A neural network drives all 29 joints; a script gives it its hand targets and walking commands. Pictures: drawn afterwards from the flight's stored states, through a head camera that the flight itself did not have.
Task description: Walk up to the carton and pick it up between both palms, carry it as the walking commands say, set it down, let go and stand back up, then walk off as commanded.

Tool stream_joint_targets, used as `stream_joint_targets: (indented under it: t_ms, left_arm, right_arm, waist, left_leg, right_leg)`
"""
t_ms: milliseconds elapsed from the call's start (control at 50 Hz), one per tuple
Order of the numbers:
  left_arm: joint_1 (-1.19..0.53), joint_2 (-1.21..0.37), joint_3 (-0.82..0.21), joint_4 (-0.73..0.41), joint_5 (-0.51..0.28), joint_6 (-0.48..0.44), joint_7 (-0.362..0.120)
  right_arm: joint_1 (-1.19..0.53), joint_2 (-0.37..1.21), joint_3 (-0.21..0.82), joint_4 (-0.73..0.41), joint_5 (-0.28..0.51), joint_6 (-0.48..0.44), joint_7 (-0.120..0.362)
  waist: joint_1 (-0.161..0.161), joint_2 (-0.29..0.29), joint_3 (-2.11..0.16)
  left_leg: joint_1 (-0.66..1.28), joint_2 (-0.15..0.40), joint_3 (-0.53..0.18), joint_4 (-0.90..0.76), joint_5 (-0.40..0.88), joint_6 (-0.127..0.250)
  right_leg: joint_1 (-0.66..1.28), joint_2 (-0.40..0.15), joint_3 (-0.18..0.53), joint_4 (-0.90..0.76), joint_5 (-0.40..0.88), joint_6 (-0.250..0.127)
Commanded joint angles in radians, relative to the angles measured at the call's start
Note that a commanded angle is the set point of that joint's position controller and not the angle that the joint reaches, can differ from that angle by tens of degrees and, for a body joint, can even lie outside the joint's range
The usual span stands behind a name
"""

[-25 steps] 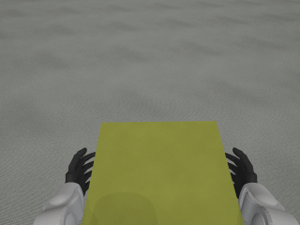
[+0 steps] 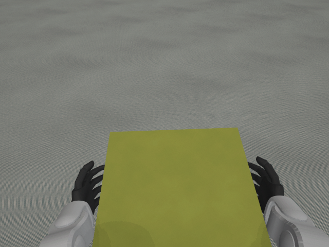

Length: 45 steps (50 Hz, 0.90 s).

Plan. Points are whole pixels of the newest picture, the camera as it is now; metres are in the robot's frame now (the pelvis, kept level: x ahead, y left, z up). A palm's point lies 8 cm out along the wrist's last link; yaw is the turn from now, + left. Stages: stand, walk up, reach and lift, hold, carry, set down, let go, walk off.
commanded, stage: carry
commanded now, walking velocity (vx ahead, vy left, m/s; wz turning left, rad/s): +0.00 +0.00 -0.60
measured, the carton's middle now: (175, 203) +0.24 +0.01 +0.01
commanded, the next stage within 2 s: none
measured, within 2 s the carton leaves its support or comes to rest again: neither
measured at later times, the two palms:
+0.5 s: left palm (161, 199) +0.22 +0.04 +0.09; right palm out of the picture +0.10 -0.30 +0.08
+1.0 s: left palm (223, 217) +0.19 -0.07 +0.10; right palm out of the picture -0.05 -0.35 +0.09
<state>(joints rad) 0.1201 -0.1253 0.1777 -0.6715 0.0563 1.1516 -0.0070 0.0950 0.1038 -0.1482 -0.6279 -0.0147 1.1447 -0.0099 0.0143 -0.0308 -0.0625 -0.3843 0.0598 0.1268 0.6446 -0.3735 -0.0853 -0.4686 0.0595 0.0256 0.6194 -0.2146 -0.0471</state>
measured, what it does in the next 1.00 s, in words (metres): walks backwards, turning right: right foot, then left foot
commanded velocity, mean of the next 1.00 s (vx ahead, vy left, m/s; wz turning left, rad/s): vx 0.00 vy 0.00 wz -0.60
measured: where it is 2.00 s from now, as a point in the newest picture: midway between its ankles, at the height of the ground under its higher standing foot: outside the picture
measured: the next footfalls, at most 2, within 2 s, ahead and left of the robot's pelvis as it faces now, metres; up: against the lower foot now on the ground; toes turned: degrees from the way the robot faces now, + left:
right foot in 0.30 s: +0.00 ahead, -0.16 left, +0.00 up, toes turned -20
left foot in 0.66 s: +0.03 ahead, +0.04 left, +0.00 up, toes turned -16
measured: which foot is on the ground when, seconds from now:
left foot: down 0.00-0.32, up 0.34-0.64, down 0.66-0.98, up 1.00-1.00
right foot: down 0.00-0.02, up 0.04-0.28, down 0.30-0.68, up 0.70-0.96, down 0.98-1.00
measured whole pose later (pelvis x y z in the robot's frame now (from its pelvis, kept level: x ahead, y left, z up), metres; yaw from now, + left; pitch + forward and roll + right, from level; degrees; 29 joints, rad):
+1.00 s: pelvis -0.10 -0.07 +0.00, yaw -38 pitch +3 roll -2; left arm 0.03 -0.08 0.16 -0.57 0.02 1.19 0.00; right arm 0.10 0.11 -0.16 -0.64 -0.06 1.17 -0.02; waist 0.00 0.04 -0.09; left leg -0.40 0.27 0.26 0.75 -0.38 -0.09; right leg -0.37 -0.01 -0.12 0.61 -0.28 0.01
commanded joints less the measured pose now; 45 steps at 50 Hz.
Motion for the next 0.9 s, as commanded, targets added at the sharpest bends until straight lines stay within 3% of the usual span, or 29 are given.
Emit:
stream_joint_targets:
  t_ms: [0,20,40,60,80,120,180,220,260,280,300,320,340,360,380,420,540,580,620,640,660,680,700,720,740,780,820,880]
  left_arm:
    - [-0.373,-0.584,-0.840,-0.110,-0.290,0.027,-0.051]
    - [-0.423,-0.586,-0.840,-0.117,-0.297,0.033,-0.052]
    - [-0.443,-0.580,-0.834,-0.104,-0.302,0.039,-0.054]
    - [-0.442,-0.587,-0.829,-0.079,-0.308,0.041,-0.060]
    - [-0.435,-0.602,-0.827,-0.064,-0.317,0.042,-0.062]
    - [-0.422,-0.612,-0.825,-0.055,-0.316,0.043,-0.057]
    - [-0.406,-0.610,-0.817,-0.044,-0.301,0.048,-0.039]
    - [-0.376,-0.599,-0.797,-0.024,-0.285,0.054,-0.032]
    - [-0.346,-0.598,-0.781,-0.003,-0.277,0.058,-0.030]
    - [-0.340,-0.599,-0.775,0.002,-0.278,0.057,-0.031]
    - [-0.335,-0.596,-0.772,0.003,-0.282,0.053,-0.033]
    - [-0.306,-0.594,-0.756,0.017,-0.262,0.043,-0.033]
    - [-0.360,-0.616,-0.772,-0.045,-0.282,0.036,-0.036]
    - [-0.380,-0.633,-0.777,-0.064,-0.291,0.027,-0.043]
    - [-0.380,-0.650,-0.782,-0.067,-0.286,0.018,-0.047]
    - [-0.375,-0.688,-0.790,-0.063,-0.285,0.006,-0.051]
    - [-0.349,-0.636,-0.808,-0.080,-0.286,0.000,-0.059]
    - [-0.364,-0.615,-0.818,-0.087,-0.288,0.006,-0.058]
    - [-0.380,-0.597,-0.830,-0.084,-0.293,0.015,-0.054]
    - [-0.382,-0.588,-0.834,-0.076,-0.293,0.021,-0.052]
    - [-0.394,-0.591,-0.843,-0.088,-0.297,0.028,-0.052]
    - [-0.451,-0.599,-0.844,-0.101,-0.306,0.033,-0.053]
    - [-0.465,-0.594,-0.836,-0.085,-0.312,0.038,-0.055]
    - [-0.461,-0.598,-0.830,-0.061,-0.319,0.040,-0.061]
    - [-0.453,-0.612,-0.830,-0.050,-0.325,0.041,-0.062]
    - [-0.434,-0.617,-0.827,-0.039,-0.320,0.045,-0.055]
    - [-0.431,-0.618,-0.824,-0.039,-0.312,0.047,-0.042]
    - [-0.392,-0.605,-0.795,-0.013,-0.287,0.054,-0.027]
  right_arm:
    - [-0.293,0.621,0.776,-0.079,0.232,0.013,0.042]
    - [-0.299,0.619,0.759,-0.072,0.226,0.015,0.041]
    - [-0.308,0.616,0.757,-0.090,0.224,0.019,0.043]
    - [-0.314,0.613,0.756,-0.094,0.212,0.022,0.044]
    - [-0.328,0.622,0.757,-0.103,0.213,0.023,0.046]
    - [-0.347,0.617,0.758,-0.114,0.222,0.023,0.047]
    - [-0.326,0.598,0.760,-0.120,0.232,0.027,0.047]
    - [-0.306,0.588,0.763,-0.110,0.231,0.033,0.048]
    - [-0.309,0.581,0.768,-0.102,0.233,0.038,0.048]
    - [-0.314,0.577,0.767,-0.098,0.239,0.039,0.050]
    - [-0.319,0.577,0.766,-0.092,0.238,0.040,0.049]
    - [-0.365,0.600,0.823,-0.146,0.258,0.045,0.056]
    - [-0.413,0.659,0.833,-0.122,0.285,0.038,0.063]
    - [-0.431,0.693,0.847,-0.124,0.304,0.032,0.071]
    - [-0.440,0.717,0.858,-0.121,0.316,0.024,0.078]
    - [-0.420,0.747,0.853,-0.116,0.317,0.010,0.081]
    - [-0.358,0.688,0.833,-0.112,0.278,0.000,0.059]
    - [-0.336,0.666,0.816,-0.098,0.264,0.002,0.053]
    - [-0.315,0.653,0.797,-0.080,0.253,0.006,0.048]
    - [-0.310,0.644,0.786,-0.068,0.245,0.008,0.045]
    - [-0.305,0.624,0.766,-0.064,0.228,0.010,0.043]
    - [-0.318,0.628,0.750,-0.065,0.226,0.011,0.043]
    - [-0.317,0.626,0.747,-0.079,0.222,0.014,0.044]
    - [-0.324,0.623,0.747,-0.088,0.211,0.018,0.045]
    - [-0.341,0.629,0.750,-0.099,0.214,0.019,0.048]
    - [-0.354,0.620,0.749,-0.107,0.224,0.019,0.048]
    - [-0.347,0.608,0.748,-0.114,0.235,0.022,0.048]
    - [-0.322,0.593,0.752,-0.103,0.236,0.031,0.047]
  waist:
    - [-0.026,0.145,-0.183]
    - [-0.030,0.373,-0.148]
    - [-0.029,0.301,-0.106]
    - [-0.027,0.190,-0.073]
    - [-0.025,0.148,-0.060]
    - [-0.015,0.198,-0.088]
    - [-0.026,0.246,-0.140]
    - [-0.032,0.271,-0.157]
    - [-0.014,0.261,-0.175]
    - [-0.003,0.181,-0.177]
    - [0.003,0.042,-0.193]
    - [0.005,-0.324,-0.187]
    - [-0.001,-0.234,-0.185]
    - [-0.004,-0.148,-0.206]
    - [-0.006,-0.103,-0.204]
    - [-0.004,-0.107,-0.220]
    - [0.008,-0.122,-0.231]
    - [0.004,-0.131,-0.231]
    - [-0.013,-0.107,-0.237]
    - [-0.016,-0.058,-0.234]
    - [-0.027,0.162,-0.182]
    - [-0.032,0.376,-0.150]
    - [-0.030,0.291,-0.111]
    - [-0.026,0.177,-0.081]
    - [-0.024,0.137,-0.069]
    - [-0.015,0.186,-0.099]
    - [-0.022,0.231,-0.135]
    - [-0.033,0.271,-0.160]
  left_leg:
    - [0.286,0.242,-0.229,-0.324,-0.027,0.072]
    - [0.211,0.445,-0.390,-0.399,0.009,0.187]
    - [0.131,0.478,-0.354,-0.412,0.040,0.223]
    - [0.063,0.433,-0.275,-0.401,0.030,0.210]
    - [0.051,0.368,-0.176,-0.371,0.078,0.183]
    - [0.110,0.293,-0.048,-0.290,0.270,0.136]
    - [0.197,0.305,-0.010,-0.197,0.512,0.135]
    - [0.224,0.325,-0.005,-0.148,0.551,0.120]
    - [0.200,0.312,0.050,-0.059,0.495,0.064]
    - [0.153,0.284,0.099,0.034,0.413,0.015]
    - [-0.010,0.246,0.094,0.158,0.188,-0.027]
    - [-0.266,0.093,0.132,0.331,-0.287,-0.086]
    - [-0.281,0.126,-0.015,0.439,-0.322,-0.081]
    - [-0.271,0.121,-0.048,0.457,-0.295,-0.072]
    - [-0.248,0.122,-0.063,0.462,-0.223,-0.064]
    - [-0.218,0.107,-0.063,0.442,-0.134,-0.054]
    - [-0.113,0.020,-0.042,0.223,-0.125,-0.029]
    - [-0.024,-0.007,-0.022,0.094,-0.096,-0.020]
    - [0.148,-0.011,0.020,-0.146,0.017,-0.012]
    - [0.261,0.056,-0.033,-0.228,0.042,0.006]
    - [0.283,0.251,-0.247,-0.336,-0.047,0.082]
    - [0.207,0.448,-0.396,-0.402,-0.006,0.198]
    - [0.120,0.471,-0.348,-0.417,0.023,0.226]
    - [0.052,0.423,-0.264,-0.406,0.019,0.210]
    - [0.049,0.360,-0.168,-0.372,0.085,0.181]
    - [0.115,0.289,-0.047,-0.286,0.294,0.136]
    - [0.175,0.291,-0.014,-0.225,0.472,0.134]
    - [0.219,0.324,-0.011,-0.154,0.566,0.127]
  right_leg:
    - [-0.129,-0.083,0.106,-0.013,-0.127,0.022]
    - [-0.172,-0.027,-0.051,0.256,-0.259,0.050]
    - [-0.171,-0.084,-0.057,0.452,-0.323,0.050]
    - [-0.147,-0.116,-0.053,0.539,-0.279,0.056]
    - [-0.141,-0.127,-0.051,0.558,-0.235,0.063]
    - [-0.113,-0.115,-0.087,0.435,-0.221,0.074]
    - [-0.052,-0.078,-0.164,0.262,-0.272,0.086]
    - [-0.015,-0.071,-0.181,0.147,-0.264,0.084]
    - [0.095,-0.055,-0.211,-0.082,-0.127,0.068]
    - [0.180,-0.085,-0.152,-0.238,0.004,0.055]
    - [0.330,-0.206,0.006,-0.246,0.261,0.029]
    - [0.410,-0.437,0.383,-0.219,0.739,-0.103]
    - [0.402,-0.399,0.316,-0.137,0.862,-0.149]
    - [0.389,-0.368,0.253,-0.132,0.737,-0.137]
    - [0.348,-0.329,0.199,-0.142,0.595,-0.123]
    - [0.312,-0.283,0.165,-0.140,0.473,-0.111]
    - [0.234,-0.275,0.284,-0.209,0.265,-0.128]
    - [0.190,-0.254,0.295,-0.222,0.209,-0.114]
    - [0.115,-0.205,0.262,-0.198,0.131,-0.072]
    - [0.023,-0.162,0.227,-0.166,0.038,-0.035]
    - [-0.132,-0.065,0.106,-0.024,-0.127,0.038]
    - [-0.181,-0.020,-0.042,0.261,-0.269,0.056]
    - [-0.171,-0.074,-0.046,0.457,-0.319,0.062]
    - [-0.143,-0.106,-0.045,0.544,-0.273,0.069]
    - [-0.144,-0.118,-0.045,0.561,-0.229,0.077]
    - [-0.121,-0.104,-0.084,0.450,-0.215,0.089]
    - [-0.081,-0.075,-0.144,0.338,-0.256,0.099]
    - [-0.029,-0.070,-0.175,0.171,-0.272,0.099]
